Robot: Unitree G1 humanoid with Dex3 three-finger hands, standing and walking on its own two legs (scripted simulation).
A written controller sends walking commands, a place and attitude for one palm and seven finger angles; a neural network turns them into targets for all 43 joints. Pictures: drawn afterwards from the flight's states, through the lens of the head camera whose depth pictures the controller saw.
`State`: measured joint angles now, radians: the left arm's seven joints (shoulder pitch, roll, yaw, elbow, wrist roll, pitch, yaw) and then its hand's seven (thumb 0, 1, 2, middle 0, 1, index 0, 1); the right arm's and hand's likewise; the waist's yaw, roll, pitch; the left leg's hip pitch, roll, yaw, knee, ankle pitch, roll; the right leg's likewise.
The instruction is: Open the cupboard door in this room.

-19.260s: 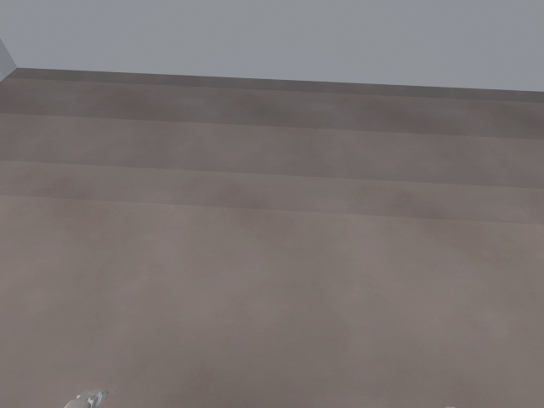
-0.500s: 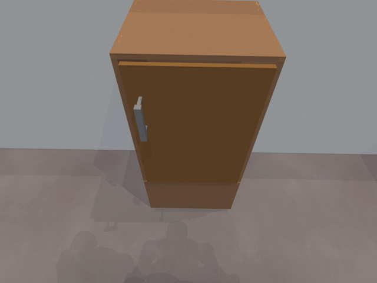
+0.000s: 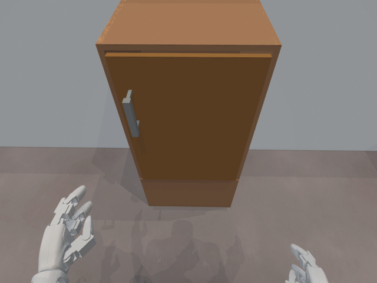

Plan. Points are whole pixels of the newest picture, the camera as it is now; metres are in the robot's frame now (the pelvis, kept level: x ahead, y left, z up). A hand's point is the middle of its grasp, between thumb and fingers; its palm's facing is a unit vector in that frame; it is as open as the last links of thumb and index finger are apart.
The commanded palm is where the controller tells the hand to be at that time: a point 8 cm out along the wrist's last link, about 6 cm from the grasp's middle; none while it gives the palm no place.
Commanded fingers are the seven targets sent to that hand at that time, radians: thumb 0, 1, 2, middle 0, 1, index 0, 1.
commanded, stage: raise the hand with hooked fingers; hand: left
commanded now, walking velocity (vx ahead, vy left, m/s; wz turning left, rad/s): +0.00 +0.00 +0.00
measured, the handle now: (132, 114) +0.57 +0.19 +0.01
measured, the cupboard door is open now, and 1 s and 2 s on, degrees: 0 0 0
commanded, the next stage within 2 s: move the hooked fingers beside the handle in 1.88 s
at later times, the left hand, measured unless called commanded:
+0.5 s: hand (80, 247) +0.20 +0.23 -0.02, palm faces +0.00 -1.00 -0.04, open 10.3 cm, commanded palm +0.17 +0.29 -0.01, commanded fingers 0.00 0.04 0.53 -0.26 -0.86 -0.26 -0.86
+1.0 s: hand (55, 230) +0.23 +0.28 +0.00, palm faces +0.02 -1.00 -0.05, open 13.2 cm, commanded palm +0.20 +0.34 +0.01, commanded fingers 0.00 -0.50 0.30 -0.30 -1.20 -0.30 -1.20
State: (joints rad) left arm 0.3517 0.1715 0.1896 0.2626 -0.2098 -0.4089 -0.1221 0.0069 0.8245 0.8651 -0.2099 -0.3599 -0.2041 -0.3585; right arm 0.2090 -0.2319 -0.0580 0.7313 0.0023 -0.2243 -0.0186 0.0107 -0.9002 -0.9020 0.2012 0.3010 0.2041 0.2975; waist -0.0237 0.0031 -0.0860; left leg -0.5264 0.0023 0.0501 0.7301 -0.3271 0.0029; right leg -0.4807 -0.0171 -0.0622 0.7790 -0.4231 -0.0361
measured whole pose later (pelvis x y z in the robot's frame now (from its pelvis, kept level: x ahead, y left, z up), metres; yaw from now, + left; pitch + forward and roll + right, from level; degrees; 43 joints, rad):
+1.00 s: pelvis -0.03 +0.04 -0.04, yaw +0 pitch +13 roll -4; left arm 0.16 0.34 0.32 0.24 -0.32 -0.36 -0.39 0.00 -0.32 0.38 -0.29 -1.09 -0.29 -1.09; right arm 0.24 -0.25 0.04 0.54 0.03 -0.22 -0.06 0.01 -0.90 -0.90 0.20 0.30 0.21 0.30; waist -0.01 0.02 -0.12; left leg -0.86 0.01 0.01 1.07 -0.44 0.06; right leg -0.75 -0.01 -0.09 1.01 -0.48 0.01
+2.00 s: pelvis -0.02 +0.02 -0.04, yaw -1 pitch +13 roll -3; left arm -0.02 0.40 0.42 0.45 -0.36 -0.34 -0.50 -0.01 -0.49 0.30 -0.30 -1.20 -0.30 -1.20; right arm 0.27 -0.27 0.04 0.55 0.04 -0.16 -0.07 0.01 -0.90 -0.90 0.20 0.30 0.21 0.30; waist -0.02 0.03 -0.11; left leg -0.81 0.03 0.01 1.02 -0.43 0.03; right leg -0.72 0.02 -0.08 0.97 -0.48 -0.02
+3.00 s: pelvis -0.02 +0.03 -0.05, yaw -3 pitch +19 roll -3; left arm -0.64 0.52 0.45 1.03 -0.19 -0.40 -0.40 -0.01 -0.50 0.30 -0.30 -1.20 -0.30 -1.20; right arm 0.34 -0.27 0.03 0.62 0.02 -0.01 -0.04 0.01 -0.90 -0.90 0.20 0.30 0.21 0.30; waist -0.10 0.01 -0.12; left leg -0.98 0.04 0.02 1.09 -0.45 0.04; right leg -0.89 0.03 -0.06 1.04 -0.49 -0.01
